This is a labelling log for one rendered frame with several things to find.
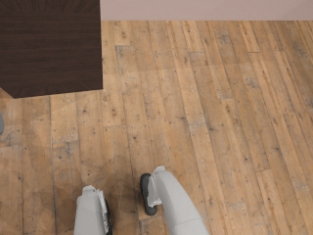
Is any cabinet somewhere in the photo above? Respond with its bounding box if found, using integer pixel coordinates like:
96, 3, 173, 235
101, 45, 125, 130
0, 0, 104, 99

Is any right robot shin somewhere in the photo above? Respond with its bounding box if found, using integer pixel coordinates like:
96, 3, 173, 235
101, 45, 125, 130
147, 165, 165, 207

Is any robot right thigh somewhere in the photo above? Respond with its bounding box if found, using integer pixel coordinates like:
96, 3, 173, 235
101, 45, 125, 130
149, 170, 210, 235

